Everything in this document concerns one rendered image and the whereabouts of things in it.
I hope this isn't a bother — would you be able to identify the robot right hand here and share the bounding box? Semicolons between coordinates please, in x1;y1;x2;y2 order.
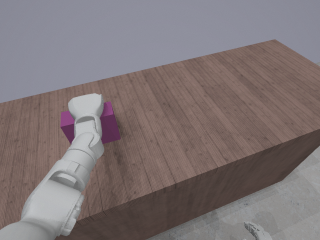
243;221;273;240

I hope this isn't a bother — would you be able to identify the robot left hand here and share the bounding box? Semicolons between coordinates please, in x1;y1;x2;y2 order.
68;93;104;139

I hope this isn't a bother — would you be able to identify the table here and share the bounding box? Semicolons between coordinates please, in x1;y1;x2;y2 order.
0;39;320;240

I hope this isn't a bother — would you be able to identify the sponge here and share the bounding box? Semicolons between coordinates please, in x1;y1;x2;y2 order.
60;101;121;145

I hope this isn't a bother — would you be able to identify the robot left forearm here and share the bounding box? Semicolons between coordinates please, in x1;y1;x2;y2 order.
20;113;105;220

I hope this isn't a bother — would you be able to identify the robot left upper arm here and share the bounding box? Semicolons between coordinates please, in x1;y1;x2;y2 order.
0;179;85;240

